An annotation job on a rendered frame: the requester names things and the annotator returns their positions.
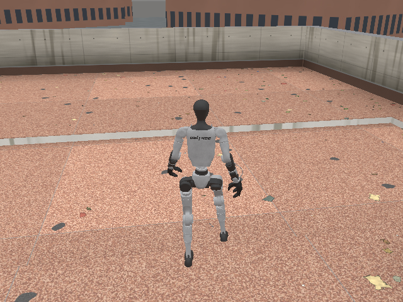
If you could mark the robot torso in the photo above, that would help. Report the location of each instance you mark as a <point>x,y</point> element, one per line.
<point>201,151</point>

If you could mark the right robot forearm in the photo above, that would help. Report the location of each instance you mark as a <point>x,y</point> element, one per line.
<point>232,170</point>

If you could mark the right robot hand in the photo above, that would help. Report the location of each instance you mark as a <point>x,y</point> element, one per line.
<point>238,188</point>

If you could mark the left robot hand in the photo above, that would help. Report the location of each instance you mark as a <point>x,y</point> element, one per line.
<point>171,171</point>

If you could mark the robot head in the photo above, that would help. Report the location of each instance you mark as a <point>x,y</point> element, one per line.
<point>201,109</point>

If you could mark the right robot upper arm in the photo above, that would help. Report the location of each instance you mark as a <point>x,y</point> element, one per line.
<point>224,144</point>

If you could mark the left robot upper arm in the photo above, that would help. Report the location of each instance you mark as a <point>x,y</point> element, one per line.
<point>178,141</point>

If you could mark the left robot forearm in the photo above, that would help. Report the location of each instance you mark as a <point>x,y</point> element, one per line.
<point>172,162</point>

